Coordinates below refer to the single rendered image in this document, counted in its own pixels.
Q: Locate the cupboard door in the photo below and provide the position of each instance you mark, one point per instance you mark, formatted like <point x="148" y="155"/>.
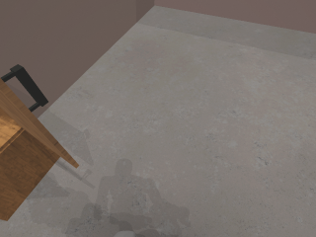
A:
<point x="16" y="109"/>

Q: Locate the handle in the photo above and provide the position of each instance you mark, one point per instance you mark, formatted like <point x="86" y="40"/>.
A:
<point x="29" y="84"/>

